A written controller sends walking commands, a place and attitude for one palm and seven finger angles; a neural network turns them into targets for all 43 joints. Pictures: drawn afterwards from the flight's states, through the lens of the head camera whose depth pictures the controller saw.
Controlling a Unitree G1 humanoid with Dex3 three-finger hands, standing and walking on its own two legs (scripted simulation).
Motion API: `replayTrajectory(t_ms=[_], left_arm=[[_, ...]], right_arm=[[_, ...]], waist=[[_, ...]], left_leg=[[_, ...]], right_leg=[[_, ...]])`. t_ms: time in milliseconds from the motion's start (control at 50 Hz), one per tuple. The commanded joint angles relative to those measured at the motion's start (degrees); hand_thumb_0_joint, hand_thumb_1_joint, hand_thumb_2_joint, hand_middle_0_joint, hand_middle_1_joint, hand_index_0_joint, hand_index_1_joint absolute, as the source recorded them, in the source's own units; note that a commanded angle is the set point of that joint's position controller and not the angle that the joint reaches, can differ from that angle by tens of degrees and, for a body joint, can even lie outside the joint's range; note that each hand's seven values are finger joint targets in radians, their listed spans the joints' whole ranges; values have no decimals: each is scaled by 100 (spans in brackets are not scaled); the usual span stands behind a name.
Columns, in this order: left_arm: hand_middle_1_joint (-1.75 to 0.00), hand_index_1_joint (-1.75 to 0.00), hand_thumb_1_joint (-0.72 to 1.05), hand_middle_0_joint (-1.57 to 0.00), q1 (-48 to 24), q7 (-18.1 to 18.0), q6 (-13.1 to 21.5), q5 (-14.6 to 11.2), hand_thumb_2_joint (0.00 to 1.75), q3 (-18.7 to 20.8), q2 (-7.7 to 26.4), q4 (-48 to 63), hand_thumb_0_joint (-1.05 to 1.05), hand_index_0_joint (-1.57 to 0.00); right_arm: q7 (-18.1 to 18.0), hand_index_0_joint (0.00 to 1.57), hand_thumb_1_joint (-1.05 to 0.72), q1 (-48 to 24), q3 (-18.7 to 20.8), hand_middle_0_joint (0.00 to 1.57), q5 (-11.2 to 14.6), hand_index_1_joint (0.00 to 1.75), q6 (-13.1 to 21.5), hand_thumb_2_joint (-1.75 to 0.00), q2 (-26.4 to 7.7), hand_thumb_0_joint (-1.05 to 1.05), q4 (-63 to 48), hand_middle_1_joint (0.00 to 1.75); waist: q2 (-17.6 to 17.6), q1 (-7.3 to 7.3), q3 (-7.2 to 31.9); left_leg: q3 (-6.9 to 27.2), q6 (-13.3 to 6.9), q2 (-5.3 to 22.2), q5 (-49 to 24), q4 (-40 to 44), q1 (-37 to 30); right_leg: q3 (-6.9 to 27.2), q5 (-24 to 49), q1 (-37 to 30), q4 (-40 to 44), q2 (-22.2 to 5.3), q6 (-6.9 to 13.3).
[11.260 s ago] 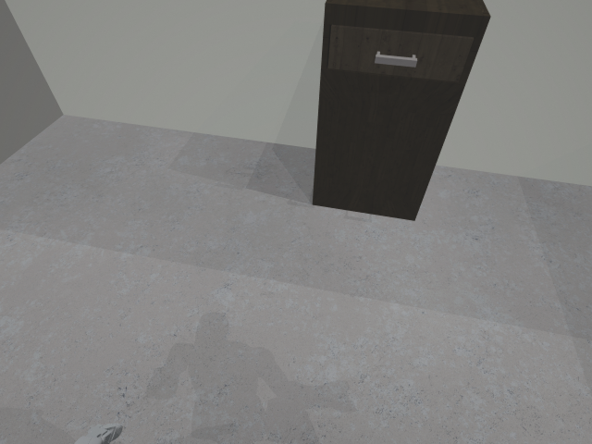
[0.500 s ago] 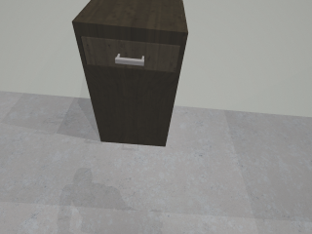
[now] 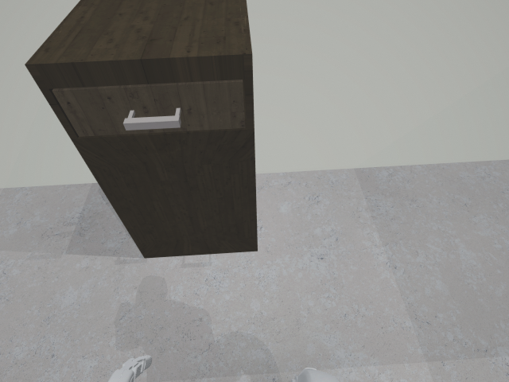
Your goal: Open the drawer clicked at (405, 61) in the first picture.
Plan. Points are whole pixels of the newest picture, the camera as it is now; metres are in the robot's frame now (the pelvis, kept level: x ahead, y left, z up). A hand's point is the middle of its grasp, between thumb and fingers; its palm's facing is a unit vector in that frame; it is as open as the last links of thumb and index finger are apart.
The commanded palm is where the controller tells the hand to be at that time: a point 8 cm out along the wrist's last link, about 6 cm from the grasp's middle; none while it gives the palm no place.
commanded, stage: take the last steps up to it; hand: left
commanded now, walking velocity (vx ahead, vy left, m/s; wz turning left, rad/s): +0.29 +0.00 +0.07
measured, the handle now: (154, 117) +0.70 +0.26 +0.01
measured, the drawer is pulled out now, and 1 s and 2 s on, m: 0.00 0.00 0.00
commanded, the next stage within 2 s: come to a stop and stand still in 0.46 s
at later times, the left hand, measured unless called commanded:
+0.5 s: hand out of the picture +0.07 +0.17 -0.16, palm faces +0.15 -0.98 -0.13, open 7.3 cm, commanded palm none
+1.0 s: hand (175, 322) +0.25 +0.16 -0.14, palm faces +0.08 -0.96 -0.26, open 7.3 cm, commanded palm none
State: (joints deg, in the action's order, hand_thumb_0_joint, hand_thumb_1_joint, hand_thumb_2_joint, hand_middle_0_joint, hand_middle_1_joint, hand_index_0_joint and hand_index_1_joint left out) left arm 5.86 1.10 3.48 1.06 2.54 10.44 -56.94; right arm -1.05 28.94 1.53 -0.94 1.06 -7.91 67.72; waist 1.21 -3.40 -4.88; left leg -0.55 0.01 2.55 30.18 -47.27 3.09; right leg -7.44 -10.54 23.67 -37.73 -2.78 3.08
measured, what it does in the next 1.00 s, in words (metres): walks ahead: left foot, then right foot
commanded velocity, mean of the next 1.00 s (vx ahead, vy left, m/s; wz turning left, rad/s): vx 0.03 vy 0.03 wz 0.02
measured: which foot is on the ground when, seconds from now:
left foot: up 0.00-0.44, down 0.46-0.82, up 0.84-1.00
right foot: down 0.00-0.46, up 0.48-0.76, down 0.78-1.00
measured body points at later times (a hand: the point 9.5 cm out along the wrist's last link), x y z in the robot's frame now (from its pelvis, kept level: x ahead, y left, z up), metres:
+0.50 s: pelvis +0.14 +0.01 +0.02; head +0.13 +0.03 +0.47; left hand +0.07 +0.22 -0.15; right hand +0.22 -0.21 -0.12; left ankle +0.15 +0.12 -0.72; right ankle +0.10 -0.09 -0.70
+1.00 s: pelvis +0.19 -0.02 +0.02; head +0.23 -0.05 +0.47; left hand +0.25 +0.21 -0.12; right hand +0.21 -0.25 -0.16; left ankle +0.12 +0.10 -0.66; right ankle +0.26 -0.12 -0.71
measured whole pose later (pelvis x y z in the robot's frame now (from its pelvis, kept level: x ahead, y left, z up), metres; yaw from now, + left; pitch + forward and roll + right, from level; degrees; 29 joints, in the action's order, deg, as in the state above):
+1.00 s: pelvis +0.19 -0.02 +0.02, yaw +3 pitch -1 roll +2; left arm 7.4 -2.2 -0.7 1.7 2.3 7.8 -58.4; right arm -1.3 12.0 3.6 -0.5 -3.4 -9.9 62.0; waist 2.4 -0.2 -6.2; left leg -1.8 1.3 0.0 30.0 -55.3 18.8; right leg -6.1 -10.8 19.8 -31.3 -3.9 2.2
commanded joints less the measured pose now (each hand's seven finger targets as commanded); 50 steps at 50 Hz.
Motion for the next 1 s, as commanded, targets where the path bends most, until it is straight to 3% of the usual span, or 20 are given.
replayTrajectory(t_ms=[0,60,100,140,300,360,400,420,440,460,520,600,640,700,740,780,800,840,880,980], left_arm=[[-30,-30,90,-20,1370,-178,-39,-66,90,266,1116,-207,0,-20],[-30,-30,90,-20,604,-221,-14,-23,90,75,513,-36,0,-20],[-30,-30,90,-20,626,-217,7,-1,90,57,440,-56,0,-20],[-30,-30,90,-20,761,-224,39,22,90,96,409,-99,0,-20],[-30,-30,90,-20,1537,-189,77,34,90,132,607,-422,0,-20],[-30,-30,90,-20,1642,-182,41,36,90,140,597,-492,0,-20],[-30,-30,90,-20,1633,-177,-2,-22,90,99,441,-533,0,-20],[-30,-30,90,-20,1698,-150,-32,-32,90,52,247,-488,0,-20],[-30,-30,90,-20,1590,-119,-37,-46,90,-16,-6,-362,0,-20],[-30,-30,90,-20,1323,-133,-41,2,90,-9,90,-229,0,-20],[-30,-30,90,-20,1120,-102,-89,43,90,33,134,-320,0,-20],[-30,-30,90,-20,1554,-167,-243,-34,90,-45,-187,-540,0,-20],[-30,-30,90,-20,1625,-220,-328,-47,90,-69,-181,-579,0,-20],[-30,-30,90,-20,1485,-245,-392,-37,90,-28,54,-505,0,-20],[-30,-30,90,-20,1630,-266,-365,-12,90,31,290,-505,0,-20],[-30,-30,90,-20,1461,-305,-313,30,90,89,782,-436,0,-20],[-30,-30,90,-20,1395,-296,-316,6,90,127,988,-382,0,-20],[-30,-30,90,-20,1296,-354,-313,2,90,170,981,-311,0,-20],[-30,-30,90,-20,978,-406,-357,20,90,195,880,-154,0,-20],[-30,-30,90,-20,624,-425,-410,85,90,290,921,121,0,-20]], right_arm=[[31,20,-90,-541,203,20,53,30,168,-90,-483,0,-722,30],[80,20,-90,-218,199,20,-69,30,-70,-90,-242,0,-566,30],[93,20,-90,-32,192,20,-92,30,-150,-90,-196,0,-551,30],[129,20,-90,-178,226,20,-96,30,-171,-90,-149,0,-640,30],[204,20,-90,-1460,182,20,-48,30,43,-90,-269,0,-1081,30],[176,20,-90,-1385,156,20,-33,30,140,-90,-283,0,-1042,30],[123,20,-90,-981,131,20,-27,30,232,-90,-400,0,-854,30],[81,20,-90,-541,200,20,-35,30,267,-90,-744,0,-735,30],[34,20,-90,-127,281,20,-67,30,243,-90,-1176,0,-673,30],[-1,20,-90,-50,276,20,-59,30,151,-90,-1219,0,-640,30],[-78,20,-90,-585,135,20,-30,30,205,-90,-722,0,-727,30],[-164,20,-90,-1089,31,20,-14,30,249,-90,-656,0,-811,30],[-184,20,-90,-1289,29,20,-1,30,200,-90,-706,0,-806,30],[-189,20,-90,-1326,117,20,7,30,48,-90,-780,0,-685,30],[-174,20,-90,-1399,162,20,30,30,-27,-90,-735,0,-669,30],[-118,20,-90,-1065,192,20,86,30,-130,-90,-451,0,-678,30],[-89,20,-90,-823,216,20,101,30,-193,-90,-336,0,-638,30],[-109,20,-90,-992,239,20,86,30,-332,-90,-343,0,-656,30],[-93,20,-90,-1171,267,20,77,30,-349,-90,-419,0,-720,30],[1,20,-90,-1220,263,20,53,30,-361,-90,-412,0,-844,30]], waist=[[-614,727,307],[-551,145,-98],[-798,23,-35],[-767,26,-67],[-625,507,-48],[-544,441,124],[-169,270,322],[730,103,469],[1662,-31,512],[1261,-64,303],[624,118,-76],[238,439,322],[356,489,341],[686,454,160],[446,592,85],[-552,407,205],[-828,346,411],[-1380,492,707],[-1167,525,646],[-1128,536,909]], left_leg=[[233,-239,328,-538,-3069,2924],[126,-65,509,-1261,-2503,2281],[-38,41,485,-1407,-1991,2127],[-148,95,501,-1567,-1547,2116],[-332,96,410,-1355,651,2351],[-500,50,222,-1412,1480,1664],[-539,39,138,-1920,2309,442],[347,-227,786,-2027,2569,-381],[1666,-793,1897,-2184,3142,-845],[1920,-1165,2219,-2009,3439,-577],[1134,-1079,1808,-2972,3401,34],[60,-861,1382,-5699,3023,345],[-141,-775,1319,-5868,2918,509],[-106,-678,1256,-5124,2617,586],[-206,-359,976,-4090,2202,929],[-505,23,194,-1821,1469,1427],[-607,86,-76,-793,960,1280],[-249,101,-86,388,-473,1293],[129,80,-96,282,-1227,1700],[62,161,-138,-55,-565,1713]], right_leg=[[3053,-1967,-1601,2663,-2096,771],[1585,-1697,-40,2967,-1541,358],[1060,-1389,133,3043,-1320,304],[970,-1322,187,3128,-1254,385],[1267,-772,-1237,2896,-1435,702],[1113,-376,-1347,2421,-1363,638],[704,-66,-857,1617,-949,342],[353,-501,-93,618,-478,90],[-272,-1585,794,-612,47,-187],[41,-2297,1063,-1512,58,-169],[452,-1599,1166,-2320,-329,-201],[524,-837,116,-1399,-323,-449],[421,-560,-353,-705,-250,-486],[271,-288,-706,212,-181,-479],[414,973,-1147,913,-279,-451],[1435,3410,-1449,964,-1165,28],[1537,3858,-1323,1282,-1681,370],[1942,3778,-1210,1713,-1914,850],[1932,3258,-1218,1753,-1901,999],[1599,2040,-1474,1858,-1625,762]])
